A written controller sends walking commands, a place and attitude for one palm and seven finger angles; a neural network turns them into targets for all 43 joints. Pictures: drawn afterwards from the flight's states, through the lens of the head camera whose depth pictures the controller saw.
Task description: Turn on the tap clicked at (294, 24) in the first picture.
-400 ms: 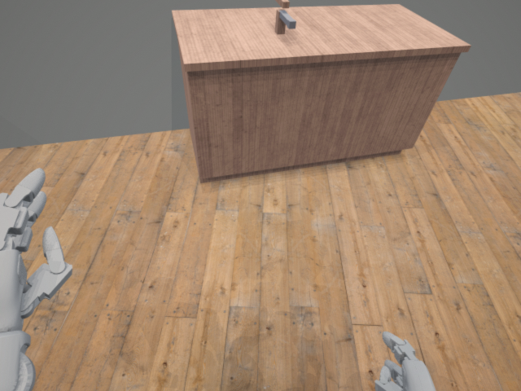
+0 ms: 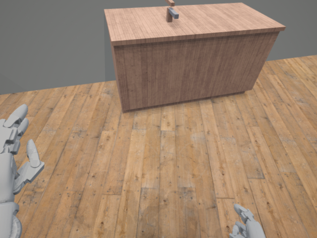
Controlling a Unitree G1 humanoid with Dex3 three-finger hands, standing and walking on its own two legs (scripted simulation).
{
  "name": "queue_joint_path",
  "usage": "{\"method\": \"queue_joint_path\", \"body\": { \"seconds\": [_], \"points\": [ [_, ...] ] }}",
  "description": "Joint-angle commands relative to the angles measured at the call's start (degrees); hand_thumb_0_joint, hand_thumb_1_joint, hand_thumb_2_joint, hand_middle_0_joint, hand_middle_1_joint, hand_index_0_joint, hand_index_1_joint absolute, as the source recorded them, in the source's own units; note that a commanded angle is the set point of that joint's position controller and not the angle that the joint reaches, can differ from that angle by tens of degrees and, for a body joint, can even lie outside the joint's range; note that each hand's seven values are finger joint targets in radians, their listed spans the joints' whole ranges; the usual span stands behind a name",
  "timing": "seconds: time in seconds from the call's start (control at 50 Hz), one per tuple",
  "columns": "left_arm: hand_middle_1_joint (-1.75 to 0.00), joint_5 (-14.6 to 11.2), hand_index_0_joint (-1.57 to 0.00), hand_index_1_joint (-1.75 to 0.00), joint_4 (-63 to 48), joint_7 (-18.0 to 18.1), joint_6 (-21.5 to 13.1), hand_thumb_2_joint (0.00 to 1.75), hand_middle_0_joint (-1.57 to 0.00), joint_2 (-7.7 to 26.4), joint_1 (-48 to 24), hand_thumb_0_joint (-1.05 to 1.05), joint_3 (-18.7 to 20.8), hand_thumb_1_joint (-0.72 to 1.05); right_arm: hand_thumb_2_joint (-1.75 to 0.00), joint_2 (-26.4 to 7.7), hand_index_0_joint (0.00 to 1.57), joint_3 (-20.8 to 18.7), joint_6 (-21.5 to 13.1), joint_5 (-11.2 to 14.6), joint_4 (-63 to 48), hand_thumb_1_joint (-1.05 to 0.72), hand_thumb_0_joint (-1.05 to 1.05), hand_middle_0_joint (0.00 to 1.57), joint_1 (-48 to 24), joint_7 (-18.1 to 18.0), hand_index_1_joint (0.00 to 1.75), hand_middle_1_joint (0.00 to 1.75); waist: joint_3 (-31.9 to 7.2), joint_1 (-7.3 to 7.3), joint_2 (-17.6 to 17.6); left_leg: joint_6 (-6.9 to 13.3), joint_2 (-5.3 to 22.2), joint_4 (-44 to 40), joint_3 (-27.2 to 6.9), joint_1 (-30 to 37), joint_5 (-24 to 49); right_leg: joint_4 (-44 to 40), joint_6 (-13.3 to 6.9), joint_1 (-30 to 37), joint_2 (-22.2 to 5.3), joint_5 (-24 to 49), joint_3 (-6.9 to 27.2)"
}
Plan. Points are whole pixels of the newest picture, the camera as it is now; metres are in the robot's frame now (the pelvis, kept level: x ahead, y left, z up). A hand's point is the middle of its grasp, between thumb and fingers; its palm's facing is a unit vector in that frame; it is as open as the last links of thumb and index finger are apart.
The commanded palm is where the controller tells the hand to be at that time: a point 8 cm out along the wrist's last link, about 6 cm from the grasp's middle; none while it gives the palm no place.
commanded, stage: walk to a spot facing it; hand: left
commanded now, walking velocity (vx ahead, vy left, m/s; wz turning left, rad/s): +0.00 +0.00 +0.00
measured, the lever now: (176, 16) +1.44 -0.03 +0.03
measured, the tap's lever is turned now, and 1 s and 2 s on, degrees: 0 0 0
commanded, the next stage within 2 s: none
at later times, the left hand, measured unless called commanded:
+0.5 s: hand (94, 138) +0.28 +0.16 +0.15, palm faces +0.30 -0.89 -0.35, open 7.4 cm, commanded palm +0.22 +0.22 +0.18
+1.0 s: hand (134, 84) +0.45 +0.10 +0.17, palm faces +0.08 -0.91 -0.40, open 7.4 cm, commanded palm +0.41 +0.16 +0.18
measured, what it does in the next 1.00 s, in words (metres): walks ahead, turning right: left foot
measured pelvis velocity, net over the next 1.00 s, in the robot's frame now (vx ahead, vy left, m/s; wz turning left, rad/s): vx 0.16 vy -0.04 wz -0.37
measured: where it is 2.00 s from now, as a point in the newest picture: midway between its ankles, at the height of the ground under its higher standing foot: (193, 213)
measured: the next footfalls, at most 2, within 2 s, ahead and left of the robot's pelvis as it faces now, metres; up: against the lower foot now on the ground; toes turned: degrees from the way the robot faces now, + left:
left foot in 0.80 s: +0.23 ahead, +0.07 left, +0.00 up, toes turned -6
right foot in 1.16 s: +0.25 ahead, -0.23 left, +0.00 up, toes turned -33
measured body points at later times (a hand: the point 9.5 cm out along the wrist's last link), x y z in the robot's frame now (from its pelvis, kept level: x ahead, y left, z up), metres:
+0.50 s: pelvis +0.03 -0.04 -0.02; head +0.02 -0.05 +0.43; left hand +0.26 +0.21 +0.17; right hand +0.16 -0.28 -0.11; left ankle +0.02 +0.10 -0.68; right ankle +0.03 -0.12 -0.74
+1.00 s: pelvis +0.16 -0.04 +0.00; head +0.17 -0.04 +0.45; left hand +0.44 +0.15 +0.19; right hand +0.24 -0.29 -0.09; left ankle +0.19 +0.08 -0.74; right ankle +0.13 -0.16 -0.68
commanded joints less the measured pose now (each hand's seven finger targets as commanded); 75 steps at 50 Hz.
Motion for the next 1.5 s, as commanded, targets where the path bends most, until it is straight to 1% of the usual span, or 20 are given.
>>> {"method": "queue_joint_path", "body": {
  "seconds": [0.0, 0.14, 0.24, 0.34, 0.36, 0.4, 0.42, 0.54, 0.72, 0.78, 0.82, 0.94, 1.08, 1.1, 1.14, 1.18, 1.28, 1.4, 1.44, 1.48],
  "points": [
    [-0.30, -0.08, -0.20, -0.30, -12.96, 1.21, -3.89, 0.90, -0.20, 9.88, -4.52, 0.00, 6.18, 0.90, -0.90, -6.58, 0.20, -2.76, -3.30, 0.00, -8.97, -0.90, 0.00, 0.20, -5.85, -0.61, 0.30, 0.30, -4.48, 0.16, 2.11, -0.06, 2.96, -8.09, -3.02, -3.63, -2.92, -3.21, -1.21, 5.63, -1.64, 0.87, 1.56],
    [-0.30, -0.15, -0.20, -0.30, -13.30, 1.22, -3.96, 0.90, -0.20, 9.63, -5.39, 0.00, 5.81, 0.90, -0.90, -7.11, 0.20, -3.29, -3.18, -0.10, -8.89, -0.90, 0.00, 0.20, -6.05, -0.52, 0.30, 0.30, -4.86, -0.13, 2.77, 0.70, 5.12, -7.55, -3.09, -1.35, -12.81, -0.89, -2.46, 0.47, -1.32, -7.57, 3.56],
    [-0.30, 0.48, -0.20, -0.30, -13.15, 1.76, -3.56, 0.90, -0.20, 8.33, -8.47, 0.00, 4.99, 0.90, -0.90, -7.42, 0.20, -3.38, -3.00, -0.21, -9.08, -0.90, 0.00, 0.20, -5.07, -1.25, 0.30, 0.30, -0.40, -0.65, 11.15, 6.54, 16.59, -14.01, -14.70, -1.87, -29.54, 16.46, -1.74, -9.88, 2.28, -14.50, -3.08],
    [-0.30, 1.03, -0.20, -0.30, -12.45, 1.10, -3.27, 0.90, -0.20, 8.30, -10.72, 0.00, 3.63, 0.90, -0.90, -7.24, 0.20, -3.37, -3.54, -0.82, -8.25, -0.90, 0.00, 0.20, -5.46, 0.06, 0.30, 0.30, -0.07, 0.26, 10.63, 4.68, 16.73, -4.20, -4.45, -5.86, -16.24, 10.91, -2.05, -1.66, 0.40, -15.20, -6.52],
    [-0.30, 1.12, -0.20, -0.30, -12.55, 1.10, -3.33, 0.90, -0.20, 9.21, -10.93, 0.00, 4.32, 0.90, -0.90, -7.17, 0.20, -3.41, -3.49, -0.70, -8.34, -0.90, 0.00, 0.20, -5.55, 0.34, 0.30, 0.30, -0.58, 0.96, 7.15, 2.72, 13.67, 3.81, -0.46, -9.56, -16.27, 4.94, -4.03, 3.04, -0.87, -13.81, -2.70],
    [-0.30, 0.71, -0.20, -0.30, -11.87, 1.67, -2.65, 0.90, -0.20, 12.47, -11.04, 0.00, 6.69, 0.90, -0.90, -6.00, 0.20, -3.50, -3.47, -0.13, -10.25, -0.90, 0.00, 0.20, -7.73, 0.91, 0.30, 0.30, -0.29, 2.12, -19.27, -2.52, 0.35, 34.81, 5.07, -27.69, -23.31, -11.76, -15.07, 8.75, -19.88, -16.39, 37.90],
    [-0.30, 0.23, -0.20, -0.30, -12.64, 1.93, -3.26, 0.90, -0.20, 12.40, -11.47, 0.00, 7.02, 0.90, -0.90, -7.32, 0.20, -4.08, -3.97, -0.54, -9.82, -0.90, 0.00, 0.20, -7.66, 1.26, 0.30, 0.30, 0.68, 1.04, -13.07, -2.80, 2.56, 40.23, -2.68, -28.36, -17.67, -14.28, -16.48, 7.43, -20.68, -19.09, 41.45],
    [-0.30, -0.13, -0.20, -0.30, -14.39, 1.58, -6.42, 0.90, -0.20, 13.90, -2.35, 0.00, 10.81, 0.90, -0.90, -5.70, 0.20, -2.99, -0.75, -0.56, -7.35, -0.90, 0.00, 0.20, -5.87, 1.23, 0.30, 0.30, -4.83, -0.16, -3.15, -3.72, 5.45, 32.87, -0.77, -24.04, -7.95, -7.63, -14.48, 9.82, -13.26, 7.54, 16.41],
    [-0.30, -0.59, -0.20, -0.30, -14.34, 1.90, -5.01, 0.90, -0.20, 11.41, -2.48, 0.00, 7.78, 0.90, -0.90, -6.51, 0.20, -3.51, -1.81, -0.22, -9.68, -0.90, 0.00, 0.20, -4.14, 0.30, 0.30, 0.30, -5.64, 0.12, -6.05, -1.05, 2.95, -0.79, 7.86, 2.43, -0.62, -2.11, -9.93, 2.03, -7.56, -2.36, 11.42],
    [-0.30, -0.77, -0.20, -0.30, -17.19, 1.74, -6.03, 0.90, -0.20, 10.60, -4.60, 0.00, 7.41, 0.90, -0.90, -9.34, 0.20, -4.84, -1.78, -0.12, -10.17, -0.90, 0.00, 0.20, -3.53, -0.64, 0.30, 0.30, -8.02, -1.47, 15.05, 7.41, 21.06, -9.70, -16.67, 26.17, -2.45, 25.57, -2.74, -20.50, 1.65, -16.85, 0.23],
    [-0.30, 0.25, -0.20, -0.30, -17.44, 1.64, -6.45, 0.90, -0.20, 14.32, -7.31, 0.00, 8.98, 0.90, -0.90, -6.57, 0.20, -2.96, -2.44, -1.41, -8.87, -0.90, 0.00, 0.20, -5.18, -0.41, 0.30, 0.30, -1.94, -1.58, 15.79, 12.51, 28.55, -17.44, -26.75, 14.63, -12.82, 43.09, -1.98, -25.07, -2.61, -20.49, 0.32],
    [-0.30, 1.16, -0.20, -0.30, -17.86, 1.57, -4.70, 0.90, -0.20, 10.94, -3.74, 0.00, 8.12, 0.90, -0.90, -6.58, 0.20, -3.37, -3.44, -1.03, -7.38, -0.90, 0.00, 0.20, -4.55, 0.08, 0.30, 0.30, 0.67, -0.43, 12.32, 6.97, 20.74, -15.58, 0.28, 3.72, -4.13, 29.19, -0.81, -16.36, -6.30, -10.20, -7.55],
    [-0.30, 0.16, -0.20, -0.30, -13.09, 1.09, -3.53, 0.90, -0.20, 10.91, -3.11, 0.00, 9.07, 0.90, -0.90, -6.02, 0.20, -3.56, -2.63, -0.45, -8.08, -0.90, 0.00, 0.20, -4.70, 0.03, 0.30, 0.30, -3.63, -0.38, 9.97, 3.46, 16.23, 1.36, 11.44, 4.12, 8.50, 5.53, -1.20, 3.08, 0.91, -4.14, -17.85],
    [-0.30, 0.26, -0.20, -0.30, -13.91, 1.12, -3.29, 0.90, -0.20, 12.27, -3.51, 0.00, 9.51, 0.90, -0.90, -5.73, 0.20, -3.59, -2.46, -0.08, -8.08, -0.90, 0.00, 0.20, -4.88, 0.24, 0.30, 0.30, -5.99, 0.49, 4.95, 2.78, 14.36, 12.53, 11.68, -0.70, 10.05, 2.85, -2.66, 11.06, -0.33, -3.86, -14.31],
    [-0.30, 0.25, -0.20, -0.30, -15.44, 2.00, -3.33, 0.90, -0.20, 16.58, -3.32, 0.00, 13.72, 0.90, -0.90, -3.98, 0.20, -3.33, -2.23, 0.50, -9.69, -0.90, 0.00, 0.20, -7.09, 0.95, 0.30, 0.30, -9.58, 1.66, -17.49, -0.88, 2.72, 44.16, 9.68, -26.88, -18.79, -3.12, -15.47, 25.81, -21.16, 16.45, 25.91],
    [-0.30, -0.59, -0.20, -0.30, -18.42, 1.31, -3.72, 0.90, -0.20, 16.31, -2.10, 0.00, 13.91, 0.90, -0.90, -5.07, 0.20, -3.76, -1.71, 0.17, -8.10, -0.90, 0.00, 0.20, -6.41, 2.04, 0.30, 0.30, -10.15, 0.97, -10.62, -1.56, 6.87, 49.71, -1.83, -28.98, -18.62, -4.23, -17.06, 22.51, -24.20, 3.63, 28.44],
    [-0.30, -0.08, -0.20, -0.30, -24.46, 2.26, -5.53, 0.90, -0.20, 14.37, -1.52, 0.00, 12.92, 0.90, -0.90, -5.09, 0.20, -3.40, 0.78, 0.00, -7.12, -0.90, 0.00, 0.20, -8.33, 1.38, 0.30, 0.30, -5.54, -1.13, -6.37, -2.28, 11.05, 27.86, -1.14, -17.30, -12.42, -4.72, -12.65, 5.57, -19.80, 6.80, 4.41],
    [-0.30, -0.60, -0.20, -0.30, -21.34, 3.10, -5.53, 0.90, -0.20, 11.83, -3.80, 0.00, 10.24, 0.90, -0.90, -5.80, 0.20, -4.47, -0.49, -0.31, -8.99, -0.90, 0.00, 0.20, -5.10, -0.68, 0.30, 0.30, -5.22, -1.09, 0.69, -1.47, 4.25, -0.10, 10.48, 7.15, 0.75, 5.90, -6.88, -1.24, -10.71, -5.32, -3.73],
    [-0.30, -0.76, -0.20, -0.30, -19.49, 2.94, -6.23, 0.90, -0.20, 10.80, -5.63, 0.00, 9.93, 0.90, -0.90, -8.66, 0.20, -5.53, -0.50, -0.04, -9.40, -0.90, 0.00, 0.20, -4.28, -0.89, 0.30, 0.30, -6.06, -1.98, 20.93, 6.41, 20.68, -10.16, -16.86, 18.17, -4.61, 31.80, -1.65, -17.78, -1.07, -21.23, -9.33],
    [-0.30, -0.34, -0.20, -0.30, -16.67, 1.82, -6.87, 0.90, -0.20, 14.08, -9.97, 0.00, 10.17, 0.90, -0.90, -6.48, 0.20, -4.24, -1.50, -0.53, -9.03, -0.90, 0.00, 0.20, -6.60, -0.16, 0.30, 0.30, -1.32, -1.67, 19.53, 12.00, 28.19, -16.53, -29.92, 10.24, -13.90, 46.68, -1.79, -24.35, -3.70, -22.23, -1.63]
  ]
}}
